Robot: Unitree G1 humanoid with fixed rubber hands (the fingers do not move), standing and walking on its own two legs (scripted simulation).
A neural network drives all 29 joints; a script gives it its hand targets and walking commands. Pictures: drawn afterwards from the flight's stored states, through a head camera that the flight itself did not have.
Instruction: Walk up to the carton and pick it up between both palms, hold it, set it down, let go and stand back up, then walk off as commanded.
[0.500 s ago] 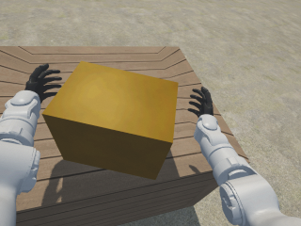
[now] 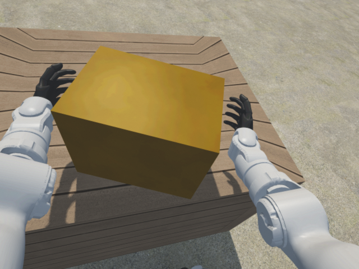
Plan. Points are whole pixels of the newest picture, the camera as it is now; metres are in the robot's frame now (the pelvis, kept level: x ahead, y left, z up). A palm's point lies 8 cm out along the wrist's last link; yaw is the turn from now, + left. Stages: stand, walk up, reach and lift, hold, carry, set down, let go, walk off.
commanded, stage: reach and lift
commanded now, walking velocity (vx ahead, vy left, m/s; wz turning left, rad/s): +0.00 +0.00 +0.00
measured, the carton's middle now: (148, 126) +0.46 +0.00 +0.03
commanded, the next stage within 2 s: none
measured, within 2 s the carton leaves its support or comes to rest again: leaves its support in 1.90 s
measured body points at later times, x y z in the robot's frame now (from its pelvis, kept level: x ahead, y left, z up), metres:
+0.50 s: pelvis -0.01 +0.00 +0.00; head +0.08 +0.07 +0.44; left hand +0.51 +0.20 +0.09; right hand +0.41 -0.20 +0.08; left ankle +0.01 +0.09 -0.70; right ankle +0.05 -0.17 -0.70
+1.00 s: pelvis +0.00 -0.01 +0.00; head +0.08 +0.06 +0.44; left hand +0.51 +0.20 +0.09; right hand +0.41 -0.20 +0.08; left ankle +0.01 +0.09 -0.70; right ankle +0.05 -0.17 -0.70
